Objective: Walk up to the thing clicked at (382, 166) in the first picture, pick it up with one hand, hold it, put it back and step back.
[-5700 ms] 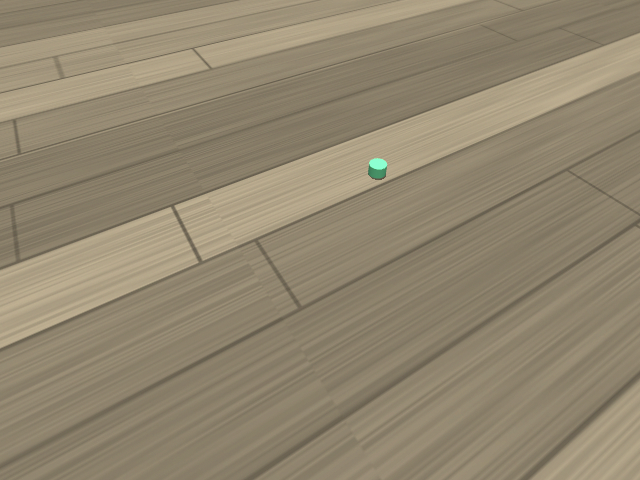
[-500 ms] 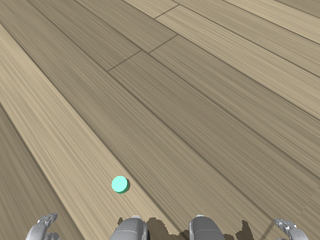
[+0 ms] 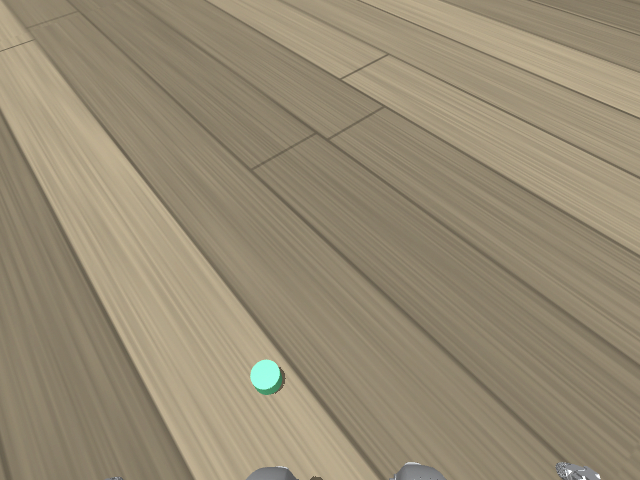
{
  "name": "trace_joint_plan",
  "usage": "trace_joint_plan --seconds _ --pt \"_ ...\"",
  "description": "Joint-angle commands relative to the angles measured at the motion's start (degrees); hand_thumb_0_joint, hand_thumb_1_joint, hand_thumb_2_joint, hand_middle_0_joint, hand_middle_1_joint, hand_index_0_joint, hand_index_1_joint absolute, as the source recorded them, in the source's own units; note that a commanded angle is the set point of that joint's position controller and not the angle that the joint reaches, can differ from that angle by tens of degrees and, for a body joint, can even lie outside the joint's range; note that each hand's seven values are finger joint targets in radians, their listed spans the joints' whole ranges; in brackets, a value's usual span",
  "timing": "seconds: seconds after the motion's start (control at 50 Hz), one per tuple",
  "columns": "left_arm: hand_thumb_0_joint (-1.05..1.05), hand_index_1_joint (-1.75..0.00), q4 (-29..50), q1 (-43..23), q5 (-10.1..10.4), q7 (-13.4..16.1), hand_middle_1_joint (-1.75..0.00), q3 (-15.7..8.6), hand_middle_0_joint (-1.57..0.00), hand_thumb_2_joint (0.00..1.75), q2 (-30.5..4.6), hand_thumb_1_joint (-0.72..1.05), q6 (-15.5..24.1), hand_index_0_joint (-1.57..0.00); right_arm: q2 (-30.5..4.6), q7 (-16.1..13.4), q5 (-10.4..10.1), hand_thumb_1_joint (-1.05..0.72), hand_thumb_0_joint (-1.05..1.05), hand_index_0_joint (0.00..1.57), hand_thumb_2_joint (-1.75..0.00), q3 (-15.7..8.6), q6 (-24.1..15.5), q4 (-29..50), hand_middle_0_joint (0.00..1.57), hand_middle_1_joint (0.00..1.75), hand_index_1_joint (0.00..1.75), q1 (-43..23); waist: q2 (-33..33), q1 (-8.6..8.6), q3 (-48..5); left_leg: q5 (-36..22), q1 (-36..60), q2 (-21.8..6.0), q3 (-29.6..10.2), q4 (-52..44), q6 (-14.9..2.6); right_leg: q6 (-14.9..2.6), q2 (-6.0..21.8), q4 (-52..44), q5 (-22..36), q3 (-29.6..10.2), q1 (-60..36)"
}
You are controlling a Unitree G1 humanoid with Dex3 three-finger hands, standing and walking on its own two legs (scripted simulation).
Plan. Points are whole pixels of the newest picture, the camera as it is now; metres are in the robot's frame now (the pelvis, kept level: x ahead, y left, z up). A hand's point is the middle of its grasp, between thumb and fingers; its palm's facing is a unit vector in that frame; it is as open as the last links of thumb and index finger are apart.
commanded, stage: walk up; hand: left
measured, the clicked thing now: (266, 377) +0.46 +0.23 -0.72
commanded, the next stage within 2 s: none
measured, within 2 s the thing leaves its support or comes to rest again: neither
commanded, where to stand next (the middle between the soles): +0.13 +0.00 m, yaw -2 degrees
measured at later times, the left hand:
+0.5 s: hand out of the picture +0.07 +0.25 -0.13, palm faces +0.00 -0.94 -0.33, open 7.3 cm
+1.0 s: hand out of the picture +0.12 +0.25 -0.12, palm faces -0.01 -0.94 -0.33, open 7.3 cm
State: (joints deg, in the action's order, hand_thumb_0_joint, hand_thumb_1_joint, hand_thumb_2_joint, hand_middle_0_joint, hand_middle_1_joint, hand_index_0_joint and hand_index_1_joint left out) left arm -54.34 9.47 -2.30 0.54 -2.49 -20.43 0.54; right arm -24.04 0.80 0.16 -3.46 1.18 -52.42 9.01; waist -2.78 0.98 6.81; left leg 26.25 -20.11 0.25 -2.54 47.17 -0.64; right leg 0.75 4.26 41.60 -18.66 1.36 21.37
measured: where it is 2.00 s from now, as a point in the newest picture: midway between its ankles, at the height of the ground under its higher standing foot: outside the picture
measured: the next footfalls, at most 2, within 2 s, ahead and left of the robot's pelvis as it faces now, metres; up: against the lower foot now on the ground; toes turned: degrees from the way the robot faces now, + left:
left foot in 0.02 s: +0.03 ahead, +0.14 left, +0.00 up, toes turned -1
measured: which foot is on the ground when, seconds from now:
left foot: up 0.00-0.00, down 0.02-1.00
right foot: down 0.00-1.00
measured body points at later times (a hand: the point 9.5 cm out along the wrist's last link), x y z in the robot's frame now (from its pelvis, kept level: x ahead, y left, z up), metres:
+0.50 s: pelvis +0.00 +0.00 +0.02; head +0.01 -0.01 +0.47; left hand +0.07 +0.30 -0.11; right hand +0.09 -0.31 -0.11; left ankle -0.01 +0.14 -0.71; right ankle +0.04 -0.13 -0.71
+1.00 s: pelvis +0.02 +0.00 +0.03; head +0.02 +0.00 +0.48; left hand +0.13 +0.30 -0.10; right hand +0.10 -0.30 -0.10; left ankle -0.01 +0.14 -0.71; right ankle +0.04 -0.13 -0.71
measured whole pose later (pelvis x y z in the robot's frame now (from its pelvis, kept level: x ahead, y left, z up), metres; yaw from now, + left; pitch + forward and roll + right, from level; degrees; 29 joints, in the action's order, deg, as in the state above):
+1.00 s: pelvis +0.02 +0.00 +0.03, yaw -1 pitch -2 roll +0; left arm -64.4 3.2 -0.1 -0.9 -1.0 -19.3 0.3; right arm -20.3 -0.1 0.8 -0.7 -1.4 -63.5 5.8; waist -0.4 -0.4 2.6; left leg 14.5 -5.3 -1.4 -0.7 22.2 1.5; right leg 0.9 0.8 23.5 -10.8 -1.4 10.3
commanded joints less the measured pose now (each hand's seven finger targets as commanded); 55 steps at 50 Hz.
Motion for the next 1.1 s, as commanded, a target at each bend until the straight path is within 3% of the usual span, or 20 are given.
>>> trace_joint_plan --seconds 0.0,0.02,0.04,0.06,0.08,0.1,0.12,0.14,0.16,0.18,0.2,0.22,0.26,0.28,0.34,0.4,0.52,0.58,0.94,1.08 --pt "0.0 -0.3 4.6 -3.5 0.5 0.2 -0.3 -3.1 -0.2 0.9 -12.7 0.9 0.5 -0.2 -8.5 -1.1 1.2 -0.9 0.0 0.2 -0.9 -2.3 -3.4 -1.0 0.2 0.3 0.3 6.1 9.3 -2.17 -10.5 -7.5 13.2 0.4 0.9 -22.8 0.54 -6.25 4.0 -3.2 -4.0 -6.1 -0.5" --pt "0.0 -0.3 4.9 -2.6 1.2 0.1 -0.3 -2.0 -0.2 0.9 -9.0 0.9 0.3 -0.2 -10.6 -1.7 2.2 -0.9 0.0 0.2 -0.9 -2.7 -4.3 -0.5 0.2 0.3 0.3 5.6 1.3 -1.87 -10.8 -3.5 15.8 -8.2 -15.3 -28.2 -2.68 -3.5 1.3 6.2 -1.7 -3.7 5.6" --pt "0.0 -0.3 4.5 -2.1 1.8 0.0 -0.3 -1.7 -0.2 0.9 -8.0 0.9 0.0 -0.2 -14.5 -1.9 2.5 -0.9 0.0 0.2 -0.9 -2.9 -4.8 1.0 0.2 0.3 0.3 2.0 -2.2 -0.69 -7.5 0.6 13.9 -17.7 -29.0 -30.7 -7.52 -1.28 -3.7 6.5 -11.4 -2.2 12.7" --pt "0.0 -0.3 3.4 -4.5 1.2 0.6 -0.3 -2.9 -0.2 0.9 -13.0 0.9 0.2 -0.2 -18.5 -1.7 1.4 -0.9 0.0 0.2 -0.9 -3.6 -4.6 0.8 0.2 0.3 0.3 -0.1 -3.5 -2.05 -5.2 1.3 4.6 -21.5 -31.7 -29.9 -13.07 -1.68 -0.1 7.0 -14.6 -5.1 6.8" --pt "0.0 -0.3 2.4 -4.0 1.3 0.4 -0.3 -3.3 -0.2 0.9 -14.6 0.9 0.7 -0.2 -16.6 -1.6 1.5 -0.9 0.0 0.2 -0.9 -3.1 -4.5 1.0 0.2 0.3 0.3 -3.2 -1.1 -0.38 -3.1 -0.8 -0.4 -19.2 -26.9 -28.1 -12.76 -1.9 0.8 5.7 -12.1 -5.1 1.7" --pt "0.0 -0.3 1.3 -2.3 1.5 0.1 -0.3 -3.2 -0.2 0.9 -13.6 0.9 1.1 -0.2 -13.4 -1.4 1.3 -0.9 0.0 0.2 -0.9 -1.9 -4.5 1.3 0.2 0.3 0.3 -5.0 -1.5 0.99 -3.4 -6.7 -0.2 -14.2 -17.0 -25.6 -9.65 -2.42 0.3 1.0 -8.5 -4.3 -2.4" --pt "0.0 -0.3 0.3 -0.7 2.0 -0.2 -0.3 -2.8 -0.2 0.9 -11.8 0.9 1.5 -0.2 -11.0 -1.4 1.3 -0.9 0.0 0.2 -0.9 -0.9 -4.7 1.1 0.2 0.3 0.3 -5.6 -2.5 1.79 -5.1 -15.8 2.5 -10.3 -10.1 -22.6 -6.16 -2.55 -0.9 -5.6 -1.9 -2.7 -4.9" --pt "0.0 -0.3 -0.5 1.5 2.2 -0.1 -0.3 -2.7 -0.2 0.9 -11.4 0.9 1.8 -0.2 -10.3 -1.3 0.8 -0.9 0.0 0.2 -0.9 -0.6 -4.8 0.7 0.2 0.3 0.3 -5.7 -3.8 2.58 -6.4 -19.8 2.7 -8.1 -6.6 -19.7 -3.79 -2.6 -0.9 -10.4 6.9 -2.5 -8.2" --pt "0.0 -0.3 -0.8 0.6 2.1 -0.1 -0.3 -3.0 -0.2 0.9 -12.5 0.9 2.0 -0.2 -9.8 -1.3 0.4 -0.9 0.0 0.2 -0.9 -0.5 -4.8 -0.1 0.2 0.3 0.3 -4.1 -2.6 1.64 -7.5 -21.3 1.1 -6.6 -5.5 -17.9 -2.45 -3.04 -0.5 -11.5 12.2 -4.0 -12.2" --pt "0.0 -0.3 -1.0 -0.5 1.9 0.1 -0.3 -3.2 -0.2 0.9 -13.0 0.9 1.9 -0.2 -9.7 -1.3 0.1 -0.9 0.0 0.2 -0.9 -0.3 -4.6 -1.0 0.2 0.3 0.3 -2.5 -2.0 1.03 -7.9 -20.0 -0.4 -6.1 -5.1 -17.7 -2.04 -3.7 0.0 -12.0 14.0 -5.3 -14.8" --pt "0.0 -0.3 -0.7 -1.7 1.7 0.2 -0.3 -2.8 -0.2 0.9 -13.6 0.9 1.9 -0.2 -9.0 -1.2 0.1 -0.9 0.0 0.2 -0.9 -0.2 -4.3 -1.4 0.2 0.3 0.3 -1.2 -0.7 0.13 -7.9 -13.9 -1.1 -5.2 -5.2 -18.8 -1.67 -4.67 1.9 -13.5 9.4 -8.9 -14.0" --pt "0.0 -0.3 -0.6 -3.7 1.7 -0.1 -0.3 -2.3 -0.2 0.9 -13.9 0.9 1.7 -0.2 -8.9 -1.2 0.2 -0.9 0.0 0.2 -0.9 -0.3 -4.0 -2.1 0.2 0.3 0.3 -0.5 -0.1 -1.0 -6.9 -4.2 0.5 -4.4 -4.9 -21.7 -1.89 -5.55 2.7 -14.2 0.8 -9.9 -9.9" --pt "0.0 -0.3 -0.6 -5.5 1.8 -0.8 -0.3 -1.8 -0.2 0.9 -12.9 0.9 1.0 -0.2 -10.3 -1.2 0.8 -0.9 0.0 0.2 -0.9 -0.7 -3.8 -3.4 0.2 0.3 0.3 -1.0 -0.2 -1.05 -3.5 5.3 2.5 -5.8 -7.8 -26.4 -2.49 -4.49 0.5 -14.9 -9.2 -8.2 -4.2" --pt "0.0 -0.3 -1.0 -4.8 1.9 -1.0 -0.3 -1.5 -0.2 0.9 -12.1 0.9 0.9 -0.2 -10.9 -1.1 0.9 -0.9 0.0 0.2 -0.9 -0.6 -3.9 -3.3 0.2 0.3 0.3 -2.6 -1.4 -0.45 -2.9 6.7 2.6 -7.2 -9.7 -27.9 -2.9 -3.65 -0.6 -14.7 -7.3 -6.8 -3.9" --pt "0.0 -0.3 -3.3 -3.4 1.8 -1.1 -0.3 -1.7 -0.2 0.9 -12.6 0.9 1.4 -0.2 -9.3 -0.9 0.7 -0.9 0.0 0.2 -0.9 0.2 -3.9 -3.6 0.2 0.3 0.3 -3.7 1.3 0.51 -1.5 4.1 -0.8 -6.3 -7.3 -26.5 -2.54 -4.07 0.1 -18.6 -5.1 -8.6 -8.0" --pt "0.0 -0.3 -3.6 -5.4 1.7 -1.0 -0.3 -1.7 -0.2 0.9 -13.3 0.9 1.8 -0.2 -8.7 -0.9 0.6 -0.9 0.0 0.2 -0.9 0.4 -4.1 -5.0 0.2 0.3 0.3 -2.1 3.5 -0.94 -2.3 -2.2 2.8 -4.3 -4.2 -24.9 -1.5 -4.47 2.2 -22.0 -5.7 -11.6 -7.0" --pt "0.0 -0.3 -5.1 -6.2 2.0 -0.7 -0.3 -1.2 -0.2 0.9 -12.0 0.9 2.4 -0.2 -8.6 -1.2 0.3 -0.9 0.0 0.2 -0.9 0.5 -4.6 -6.2 0.2 0.3 0.3 -2.8 4.9 -1.25 -10.2 -20.8 10.6 -5.7 -2.2 -23.5 -1.32 -3.42 2.8 -19.7 16.8 -8.3 -12.7" --pt "0.0 -0.3 -5.7 -6.7 2.3 -0.5 -0.3 -1.2 -0.2 0.9 -11.9 0.9 2.2 -0.2 -8.5 -1.5 0.2 -0.9 0.0 0.2 -0.9 0.4 -4.4 -6.6 0.2 0.3 0.3 -3.0 5.1 -1.24 -11.4 -25.5 11.5 -6.1 -1.6 -23.5 -0.98 -3.41 2.9 -18.6 22.6 -7.4 -14.8" --pt "0.0 -0.3 -6.7 -9.1 2.1 -0.5 -0.3 -0.9 -0.2 0.9 -11.1 0.9 1.2 -0.2 -8.3 -1.5 0.5 -0.9 0.0 0.2 -0.9 0.5 -4.0 -7.6 0.2 0.3 0.3 -5.3 3.0 -0.91 -9.6 -24.2 12.7 -7.0 -1.2 -28.8 -0.83 -2.35 2.2 -20.4 19.4 -6.6 -16.2" --pt "0.0 -0.3 -6.8 -9.2 1.8 -0.6 -0.3 -1.0 -0.2 0.9 -11.2 0.9 1.1 -0.2 -8.4 -1.3 0.7 -0.9 0.0 0.2 -0.9 0.5 -3.8 -7.8 0.2 0.3 0.3 -5.6 3.1 -0.9 -7.7 -18.0 11.3 -6.7 -1.2 -30.3 -0.94 -2.17 1.6 -22.0 13.9 -6.9 -15.3"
